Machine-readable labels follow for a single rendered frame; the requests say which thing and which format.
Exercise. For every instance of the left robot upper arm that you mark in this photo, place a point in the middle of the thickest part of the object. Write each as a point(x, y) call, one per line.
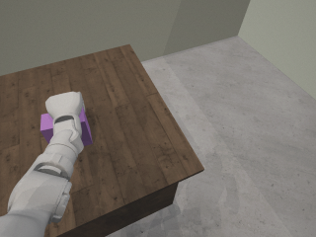
point(41, 199)

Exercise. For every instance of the sponge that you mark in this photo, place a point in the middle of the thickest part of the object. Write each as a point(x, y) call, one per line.
point(46, 128)

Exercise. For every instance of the robot left forearm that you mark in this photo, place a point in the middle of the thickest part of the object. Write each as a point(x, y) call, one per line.
point(60, 154)

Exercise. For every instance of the left robot hand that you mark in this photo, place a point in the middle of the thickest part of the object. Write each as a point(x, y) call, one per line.
point(70, 102)

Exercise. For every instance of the table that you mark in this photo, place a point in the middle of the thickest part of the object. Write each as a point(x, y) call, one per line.
point(139, 153)

